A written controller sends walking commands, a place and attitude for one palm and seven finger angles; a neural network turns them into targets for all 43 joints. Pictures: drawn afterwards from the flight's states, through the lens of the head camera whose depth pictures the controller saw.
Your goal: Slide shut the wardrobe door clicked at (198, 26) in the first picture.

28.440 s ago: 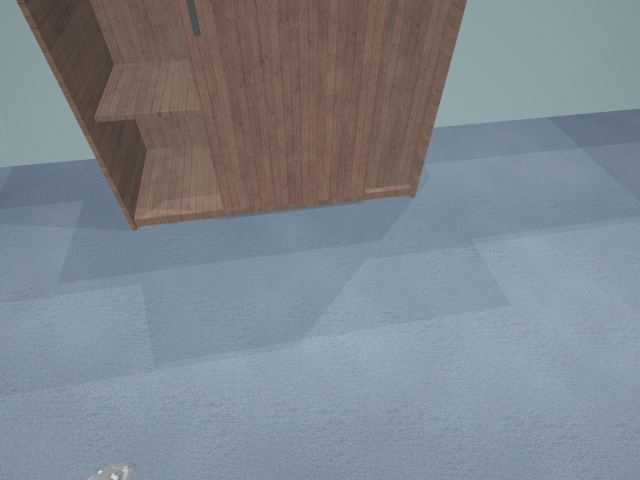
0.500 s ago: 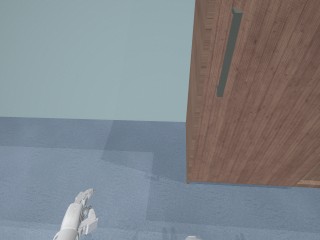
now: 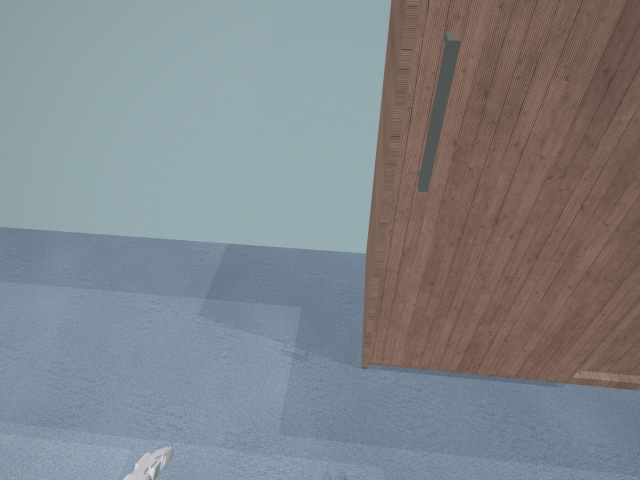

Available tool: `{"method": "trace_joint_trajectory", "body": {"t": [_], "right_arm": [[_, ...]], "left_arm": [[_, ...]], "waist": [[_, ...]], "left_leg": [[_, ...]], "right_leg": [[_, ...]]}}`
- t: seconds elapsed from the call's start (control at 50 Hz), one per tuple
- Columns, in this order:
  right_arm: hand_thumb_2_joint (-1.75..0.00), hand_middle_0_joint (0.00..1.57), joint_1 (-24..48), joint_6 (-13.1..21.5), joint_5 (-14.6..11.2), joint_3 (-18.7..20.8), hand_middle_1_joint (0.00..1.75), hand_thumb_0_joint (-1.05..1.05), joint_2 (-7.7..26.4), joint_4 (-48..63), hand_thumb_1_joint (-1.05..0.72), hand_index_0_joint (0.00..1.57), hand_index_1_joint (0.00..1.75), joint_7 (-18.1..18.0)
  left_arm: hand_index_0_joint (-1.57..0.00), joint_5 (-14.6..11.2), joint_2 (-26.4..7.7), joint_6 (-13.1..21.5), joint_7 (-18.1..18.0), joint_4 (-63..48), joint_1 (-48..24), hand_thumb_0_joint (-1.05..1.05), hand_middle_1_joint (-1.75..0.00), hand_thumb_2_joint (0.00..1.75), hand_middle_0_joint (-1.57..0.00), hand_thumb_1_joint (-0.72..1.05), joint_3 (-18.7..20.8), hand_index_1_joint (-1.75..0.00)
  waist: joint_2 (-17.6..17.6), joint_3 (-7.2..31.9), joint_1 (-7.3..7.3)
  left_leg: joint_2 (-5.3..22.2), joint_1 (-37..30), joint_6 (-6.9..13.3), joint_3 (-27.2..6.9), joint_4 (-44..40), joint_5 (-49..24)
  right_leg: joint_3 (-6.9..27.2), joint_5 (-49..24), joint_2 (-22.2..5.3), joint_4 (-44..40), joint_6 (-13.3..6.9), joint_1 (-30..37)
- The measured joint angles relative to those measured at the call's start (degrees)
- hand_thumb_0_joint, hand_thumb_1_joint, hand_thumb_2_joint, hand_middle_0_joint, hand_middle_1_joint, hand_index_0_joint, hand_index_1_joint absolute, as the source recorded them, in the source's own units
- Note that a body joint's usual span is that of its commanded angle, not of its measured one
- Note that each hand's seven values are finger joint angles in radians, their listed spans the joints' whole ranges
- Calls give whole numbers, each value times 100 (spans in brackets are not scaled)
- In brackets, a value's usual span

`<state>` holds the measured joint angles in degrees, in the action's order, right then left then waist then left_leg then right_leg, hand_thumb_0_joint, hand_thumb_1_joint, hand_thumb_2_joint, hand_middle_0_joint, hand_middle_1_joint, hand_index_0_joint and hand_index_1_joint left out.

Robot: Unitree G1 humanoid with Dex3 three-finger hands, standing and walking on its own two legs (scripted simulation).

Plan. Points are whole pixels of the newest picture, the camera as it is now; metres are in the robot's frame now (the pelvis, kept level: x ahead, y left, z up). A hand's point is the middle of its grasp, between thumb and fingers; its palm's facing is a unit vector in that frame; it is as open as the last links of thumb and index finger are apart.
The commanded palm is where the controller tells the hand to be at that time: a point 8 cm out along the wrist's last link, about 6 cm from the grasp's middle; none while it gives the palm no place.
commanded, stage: stop stepping back and stand still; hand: right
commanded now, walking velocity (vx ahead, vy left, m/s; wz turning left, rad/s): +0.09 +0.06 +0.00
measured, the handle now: (434, 119) +0.66 -0.15 +0.17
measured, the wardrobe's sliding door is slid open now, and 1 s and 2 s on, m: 0.00 0.00 0.00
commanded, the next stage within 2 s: let the arm hang, fingers relaxed in 0.24 s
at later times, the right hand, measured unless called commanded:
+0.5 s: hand (555, 466) +0.19 -0.28 -0.07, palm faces +0.10 +0.91 -0.41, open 7.4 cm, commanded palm none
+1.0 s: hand out of the picture -0.03 -0.23 -0.16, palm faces -0.01 +0.97 -0.23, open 7.3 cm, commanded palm none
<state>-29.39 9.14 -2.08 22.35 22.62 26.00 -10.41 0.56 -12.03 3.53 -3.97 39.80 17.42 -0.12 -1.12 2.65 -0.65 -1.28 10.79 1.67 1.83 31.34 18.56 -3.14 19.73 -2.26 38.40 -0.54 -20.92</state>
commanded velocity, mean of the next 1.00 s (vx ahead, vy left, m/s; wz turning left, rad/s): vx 0.00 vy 0.01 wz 0.00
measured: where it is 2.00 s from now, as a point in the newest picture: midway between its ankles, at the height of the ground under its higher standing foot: outside the picture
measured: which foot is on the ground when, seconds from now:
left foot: down 0.00-1.00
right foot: down 0.00-1.00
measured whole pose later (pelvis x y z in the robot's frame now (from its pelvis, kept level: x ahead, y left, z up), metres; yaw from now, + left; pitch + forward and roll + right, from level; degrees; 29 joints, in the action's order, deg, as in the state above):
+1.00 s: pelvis +0.01 -0.03 +0.01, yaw +0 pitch -1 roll +1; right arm -17.1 -0.9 0.8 -0.6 12.8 -67.7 -1.4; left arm 1.0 -10.5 -2.2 -0.9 64.8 13.6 0.2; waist 0.2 -3.7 -0.1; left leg 0.0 7.8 -0.4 0.9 22.0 13.8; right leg -3.4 7.6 0.7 23.2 -2.9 -15.2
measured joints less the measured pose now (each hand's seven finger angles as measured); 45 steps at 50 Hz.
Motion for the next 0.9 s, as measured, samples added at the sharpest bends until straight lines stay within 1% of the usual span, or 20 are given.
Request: {"method": "trace_joint_trajectory", "body": {"t": [0.02, 0.04, 0.06, 0.12, 0.16, 0.22, 0.28, 0.34, 0.36, 0.38, 0.42, 0.46, 0.5, 0.54, 0.6, 0.62, 0.64, 0.72, 0.8, 0.9], "right_arm": [[-90, 21, 40, -11, -5, 3, 30, 1, -33, -36, -89, 21, 30, -7], [-90, 21, 85, -25, -12, 17, 30, 1, -62, -65, -89, 21, 30, -12], [-90, 21, 96, -41, -21, 47, 30, 1, -85, -88, -89, 21, 30, -15], [-90, 21, 46, -99, 21, 138, 30, 1, -91, -100, -89, 21, 30, -2], [-90, 20, 51, -116, 53, 135, 30, 2, -71, -36, -89, 21, 30, 5], [-90, 20, 19, -50, 56, 74, 30, 2, -72, 112, -89, 21, 30, 37], [-90, 21, -146, 53, 3, 49, 30, 2, -78, 246, -89, 21, 30, 61], [-90, 21, -134, 68, -21, 1, 30, 1, -96, 169, -89, 21, 30, 76], [-90, 20, 20, 131, 90, -124, 30, 1, -67, -167, -89, 21, 30, 162], [-90, 20, 281, 66, 190, -341, 30, 1, -31, -721, -89, 21, 30, 321], [-90, 20, 841, -344, 265, -831, 30, 0, -34, -2129, -89, 20, 30, 598], [-90, 19, 1286, -789, 287, -1256, 30, 0, -117, -3638, -90, 20, 30, 765], [-90, 19, 1580, -1089, 311, -1647, 30, 0, -312, -5025, -90, 20, 30, 875], [-90, 19, 1659, -1231, 334, -2003, 30, 1, -621, -6136, -91, 20, 30, 952], [-90, 19, 1491, -1256, 336, -2369, 30, 1, -1033, -7254, -91, 20, 30, 1021], [-90, 19, 1427, -1247, 325, -2416, 30, 1, -1147, -7544, -91, 20, 30, 1011], [-89, 20, 1386, -1228, 315, -2330, 30, 1, -1166, -7792, -95, 20, 30, 913], [-89, 20, 1222, -1145, 295, -2301, 30, 1, -1052, -8507, -99, 21, 30, 954], [-89, 20, 1098, -1086, 284, -2299, 30, 1, -1000, -8967, -96, 21, 30, 968], [-90, 20, 1086, -1045, 283, -2295, 30, 1, -973, -9297, -93, 20, 30, 937]], "left_arm": [[-20, -4, -73, 14, -29, -18, 10, 1, -30, 90, -20, 90, 29, -30], [-20, -9, -119, 18, -57, -15, -31, 1, -30, 90, -20, 91, 59, -30], [-20, -24, -131, 15, -77, 0, -99, 1, -30, 90, -20, 91, 75, -30], [-20, -10, -38, 54, -114, -64, -252, 1, -30, 90, -20, 91, 65, -30], [-20, 9, 54, 150, -83, -164, -293, 1, -30, 90, -20, 91, 33, -30], [-20, 10, 131, 236, 1, -243, -343, 1, -30, 90, -20, 91, -29, -30], [-20, -16, 177, 215, 83, -231, -395, 1, -30, 90, -20, 91, -77, -30], [-20, -50, 187, 167, 81, -192, -459, 1, -30, 90, -20, 91, -76, -30], [-20, -39, 136, 267, 184, -63, -498, 1, -30, 90, -20, 91, -37, -30], [-20, -31, 35, 290, 308, 97, -573, 1, -30, 90, -20, 91, -3, -30], [-20, -1, -184, 92, 449, 338, -787, 1, -30, 90, -20, 91, 4, -30], [-20, 56, -305, -129, 491, 467, -1009, 1, -30, 90, -20, 91, -28, -30], [-20, 92, -372, -267, 496, 529, -1144, 0, -30, 90, -20, 91, -51, -30], [-20, 94, -395, -381, 495, 658, -1145, 0, -30, 90, -20, 91, -34, -30], [-20, 101, -313, -548, 489, 951, -979, 0, -30, 90, -20, 91, -11, -30], [-20, 103, -277, -574, 479, 1079, -905, 0, -30, 90, -20, 91, -7, -30], [-20, 103, -227, -585, 459, 1219, -816, 0, -30, 90, -20, 91, -4, -30], [-20, 91, -100, -627, 388, 1787, -493, 0, -30, 90, -20, 91, -9, -30], [-20, 63, -30, -637, 331, 2187, -307, 0, -30, 90, -20, 91, 5, -30], [-20, 40, 56, -610, 303, 2428, -277, 0, -30, 90, -20, 91, 24, -30]], "waist": [[54, 7, -33], [65, -34, -53], [35, -85, -42], [-59, -148, -20], [-70, -194, -20], [83, -222, -23], [150, -141, 57], [152, -149, 112], [179, -99, 145], [223, -44, 191], [284, 35, 230], [230, 9, 158], [199, -122, 38], [221, -245, -72], [21, -374, -131], [-58, -428, -127], [-131, -478, -102], [-230, -642, 26], [-148, -730, 94], [14, -728, 86]], "left_leg": [[0, 58, -38, 52, 162, 96], [28, 110, -76, 75, 340, 195], [65, 144, -106, 40, 482, 272], [86, 261, -118, -80, 765, 543], [83, 184, -93, -28, 489, 414], [7, 69, -56, 92, 106, -18], [-57, 50, -51, 73, -71, -45], [-38, -22, -98, 24, -110, -24], [-10, 50, -126, 29, -33, -19], [36, 167, -157, 28, 123, 12], [152, 457, -180, -30, 559, 178], [260, 675, -163, -179, 919, 486], [305, 714, -182, -244, 957, 432], [261, 592, -211, -177, 765, 331], [198, 392, -170, -115, 348, 132], [172, 326, -156, -100, 215, 67], [139, 260, -144, -78, 76, -1], [36, -17, -129, -5, -486, -274], [36, -183, -145, 2, -806, -428], [84, -275, -183, -41, -937, -486]], "right_leg": [[34, -79, -49, -280, -53, 134], [29, -494, -43, -325, -70, 130], [-14, -653, -23, -231, -78, 111], [-145, -576, 25, -203, -101, 142], [-141, -623, 58, -328, -97, 171], [-16, -658, 8, -396, -69, 135], [46, -588, -10, -394, -22, 86], [23, -679, 24, -447, -80, 170], [19, -643, 49, -423, -110, 124], [10, -608, 89, -362, -144, 49], [-53, -554, 196, -222, -220, -105], [-160, -550, 339, -163, -283, -192], [-202, -582, 407, -159, -298, -204], [-128, -662, 371, -280, -248, -129], [-56, -802, 327, -579, -172, 13], [-39, -850, 307, -669, -179, 59], [-13, -890, 280, -750, -179, 97], [74, -1013, 200, -1028, -158, 235], [83, -1105, 210, -1242, -174, 353], [35, -1177, 257, -1424, -211, 481]]}}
